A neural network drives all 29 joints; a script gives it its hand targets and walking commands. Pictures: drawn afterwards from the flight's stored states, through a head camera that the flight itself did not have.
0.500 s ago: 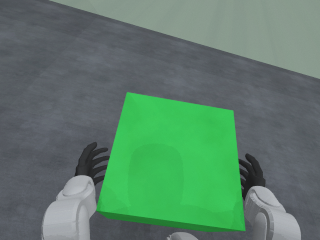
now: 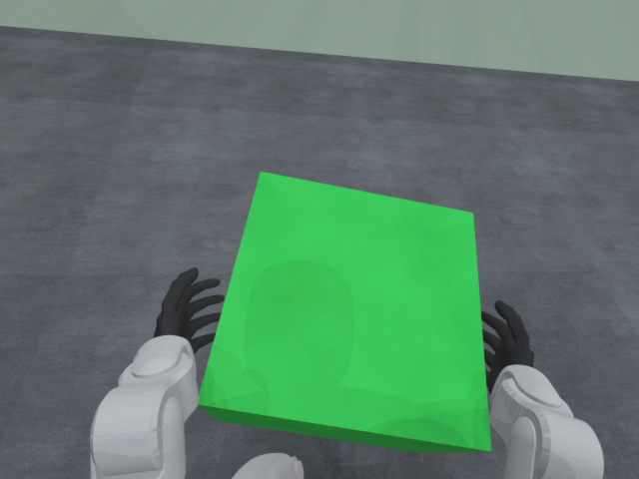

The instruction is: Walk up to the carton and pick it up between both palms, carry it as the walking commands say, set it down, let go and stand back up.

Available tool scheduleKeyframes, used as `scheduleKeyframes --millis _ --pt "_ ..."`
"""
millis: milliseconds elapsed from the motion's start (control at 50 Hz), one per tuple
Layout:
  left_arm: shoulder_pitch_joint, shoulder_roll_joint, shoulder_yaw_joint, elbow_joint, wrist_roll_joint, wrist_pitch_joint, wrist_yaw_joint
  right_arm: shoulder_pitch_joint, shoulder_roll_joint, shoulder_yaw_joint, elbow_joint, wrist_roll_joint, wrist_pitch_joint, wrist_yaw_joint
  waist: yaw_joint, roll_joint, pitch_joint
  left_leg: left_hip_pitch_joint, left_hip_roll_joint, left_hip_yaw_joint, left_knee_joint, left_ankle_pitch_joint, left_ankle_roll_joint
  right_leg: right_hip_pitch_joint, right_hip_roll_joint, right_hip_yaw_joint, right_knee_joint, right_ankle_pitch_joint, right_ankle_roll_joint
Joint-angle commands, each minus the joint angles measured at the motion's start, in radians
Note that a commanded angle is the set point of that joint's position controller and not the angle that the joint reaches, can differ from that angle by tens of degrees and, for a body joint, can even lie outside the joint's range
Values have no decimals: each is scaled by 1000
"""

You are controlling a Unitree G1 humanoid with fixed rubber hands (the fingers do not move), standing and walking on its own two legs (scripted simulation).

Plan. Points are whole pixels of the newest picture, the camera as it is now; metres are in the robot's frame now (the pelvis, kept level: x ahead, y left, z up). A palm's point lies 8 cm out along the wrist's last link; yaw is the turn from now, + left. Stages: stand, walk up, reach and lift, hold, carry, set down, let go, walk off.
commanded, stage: carry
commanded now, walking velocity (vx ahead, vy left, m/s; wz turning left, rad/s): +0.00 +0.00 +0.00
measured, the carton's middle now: (342, 320) +0.33 +0.00 +0.01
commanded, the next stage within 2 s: none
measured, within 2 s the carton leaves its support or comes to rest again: neither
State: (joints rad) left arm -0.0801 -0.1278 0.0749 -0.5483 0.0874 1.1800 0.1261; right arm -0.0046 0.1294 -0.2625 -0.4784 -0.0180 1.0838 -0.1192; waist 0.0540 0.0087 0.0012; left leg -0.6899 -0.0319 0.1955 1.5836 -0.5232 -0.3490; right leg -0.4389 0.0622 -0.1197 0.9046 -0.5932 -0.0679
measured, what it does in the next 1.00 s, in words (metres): steps to the left: left foot, then right foot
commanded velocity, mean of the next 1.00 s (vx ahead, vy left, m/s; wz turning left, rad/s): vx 0.00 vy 0.00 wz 0.00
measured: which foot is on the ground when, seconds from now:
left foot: up 0.00-0.12, down 0.14-0.36, up 0.38-0.48, down 0.50-0.70, up 0.72-0.80, down 0.82-1.00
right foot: down 0.00-0.12, up 0.14-0.38, down 0.40-0.50, up 0.52-0.72, down 0.74-0.82, up 0.84-1.00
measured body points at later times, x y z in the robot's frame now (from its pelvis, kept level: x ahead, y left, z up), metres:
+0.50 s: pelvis +0.08 +0.34 -0.01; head +0.10 +0.38 +0.44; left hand +0.36 +0.52 +0.09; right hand +0.36 +0.16 +0.11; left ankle +0.14 +0.43 -0.69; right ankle +0.03 +0.12 -0.67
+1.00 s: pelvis +0.04 +0.56 +0.04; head +0.07 +0.59 +0.49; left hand +0.32 +0.75 +0.08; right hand +0.34 +0.39 +0.09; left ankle +0.12 +0.57 -0.67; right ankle +0.04 +0.36 -0.64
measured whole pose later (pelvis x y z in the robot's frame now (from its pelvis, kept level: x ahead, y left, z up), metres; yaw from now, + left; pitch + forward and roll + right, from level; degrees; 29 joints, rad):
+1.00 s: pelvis +0.04 +0.56 +0.04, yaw +0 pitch +1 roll -5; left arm -0.18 -0.14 0.19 -0.22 0.13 1.06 0.15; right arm -0.21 0.14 -0.26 -0.15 -0.14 1.00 -0.11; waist 0.05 0.02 0.05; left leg -0.50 -0.06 0.05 0.73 -0.22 -0.30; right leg -0.43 0.03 0.08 0.89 -0.55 -0.02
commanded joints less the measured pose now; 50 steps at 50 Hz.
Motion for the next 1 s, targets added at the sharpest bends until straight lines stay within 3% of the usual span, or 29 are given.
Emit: scheduleKeyframes --millis 0,40,60,80,100,140,240,280,320,340,360,380,420,460,500,540,600,660,680,700,720,760,780,800,820,840,900,960,980 --pt "-161 -858 -605 6 -319 -49 -128 -514 701 766 -211 367 -8 177 32 -405 -491 -347 140 -755 802 -727 187 725 -374 573 -110 1097 -120" --pt "-545 -763 -695 -182 -375 -52 -126 -617 566 683 -260 355 5 176 4 6 -260 -291 176 -614 48 -624 319 253 -508 708 -43 1107 -168" --pt "-503 -732 -684 -172 -360 -32 -120 -603 570 661 -189 338 33 176 -32 31 -278 -80 245 -537 -556 -446 333 170 -416 532 -20 895 -80" --pt "-417 -732 -666 -142 -330 -13 -127 -545 640 695 -160 311 55 180 -44 -34 -300 212 113 -183 -892 -123 305 71 -298 260 -62 744 -32" --pt "-396 -725 -648 -113 -335 -10 -125 -480 679 712 -125 296 56 174 -84 -100 -381 448 32 -75 -1037 227 259 44 -215 152 86 544 24" --pt "-314 -759 -652 -55 -328 -1 -124 -399 660 712 -42 286 73 179 -39 387 -368 658 448 -640 -1071 1499 238 -298 -9 91 519 -123 159" --pt "-561 -857 -710 -121 -402 -14 -147 -550 795 701 -122 349 51 209 -68 308 -374 790 206 -368 -1050 1431 25 -337 65 121 560 -17 93" --pt "-514 -883 -718 -132 -408 -24 -146 -523 796 704 -127 346 39 215 -53 374 -380 814 169 -257 -1088 1642 -175 -232 85 1 405 -138 101" --pt "-383 -888 -712 -126 -414 -30 -144 -527 765 753 -135 331 26 213 49 394 -436 538 66 4 -690 2211 -532 181 -5 -110 -211 -434 32" --pt "-302 -889 -698 -88 -398 -40 -149 -526 794 809 -123 327 20 206 128 -156 -421 323 -20 -67 299 1555 -521 189 -216 22 -645 -195 -74" --pt "-319 -910 -638 -63 -383 -53 -159 -500 810 820 -107 347 30 206 81 -856 -382 -75 13 -530 872 -625 -133 287 -392 489 -445 588 -173" --pt "-418 -874 -659 -88 -393 -30 -163 -538 794 766 -125 350 20 180 -24 -320 -441 115 177 -791 424 -583 191 245 -361 488 -126 860 -74" --pt "-654 -792 -693 -184 -409 -6 -159 -636 686 688 -129 330 48 175 -57 -51 -246 131 177 -464 -536 -385 323 -3 -406 443 -113 915 -49" --pt "-494 -771 -629 -118 -362 20 -149 -533 769 718 -58 301 94 174 -91 -31 -333 516 23 -116 -1062 186 269 -23 -194 177 25 426 15" --pt "-457 -779 -634 -70 -359 33 -144 -479 733 718 3 299 109 179 -41 406 -330 602 434 -681 -1173 1153 271 -241 -3 136 391 -116 137" --pt "-567 -823 -645 -43 -368 37 -159 -580 777 715 -36 308 108 194 -54 284 -277 504 367 -657 -1229 769 150 -216 -9 207 481 8 125" --pt "-685 -746 -534 152 -309 -55 -179 -656 727 579 179 245 6 224 -54 272 -334 624 221 -450 -1232 766 22 -202 46 135 398 21 91" --pt "-655 -909 -647 -51 -404 -117 -180 -657 840 675 11 294 -58 232 12 370 -410 565 123 -201 -1060 1368 -307 168 21 23 -98 -224 49" --pt "-578 -926 -658 -71 -412 -117 -178 -625 856 722 -14 301 -58 229 63 241 -432 525 63 -164 -684 1454 -344 221 -66 58 -495 -175 -55" --pt "-546 -969 -684 -113 -429 -120 -176 -606 899 790 -79 342 -47 219 62 -417 -481 520 79 -353 62 507 -122 98 -263 310 -609 281 -121" --pt "-489 -954 -682 -85 -414 -87 -183 -565 910 786 -80 333 -20 204 -11 -419 -468 293 90 -555 -88 -291 117 269 -268 443 -302 751 -116" --pt "-655 -904 -701 -142 -425 -50 -178 -670 828 746 -144 344 0 181 -68 -143 -380 189 165 -407 -900 -226 309 238 -332 416 -96 1192 -29" --pt "-614 -858 -656 -142 -402 -29 -169 -654 831 759 -142 346 39 183 -89 -111 -417 402 106 -268 -1190 162 301 145 -244 342 -63 988 -8" --pt "-597 -857 -648 -158 -401 -17 -162 -628 840 763 -122 349 60 181 -78 219 -436 648 205 -381 -1214 596 295 -88 -78 199 133 260 50" --pt "-590 -822 -662 -140 -398 -2 -149 -584 781 736 -51 348 75 185 -62 450 -390 747 414 -642 -1192 1079 257 -324 34 191 298 -56 113" --pt "-656 -819 -660 -123 -392 3 -155 -651 805 744 -87 348 77 189 -55 260 -373 605 369 -574 -1201 906 170 -183 -20 227 381 34 117" --pt "-661 -624 -395 417 -200 -132 -194 -634 604 440 439 126 -71 233 -52 248 -316 566 217 -396 -1326 537 -14 -173 42 172 327 69 85" --pt "-747 -837 -573 119 -339 -235 -198 -714 734 560 169 193 -182 237 21 366 -381 488 27 -83 -1050 1069 -346 207 24 31 -229 -172 -6" --pt "-686 -873 -604 90 -346 -245 -191 -651 767 614 153 207 -185 235 41 -7 -440 567 25 -178 -508 833 -263 67 -120 126 -504 30 -65"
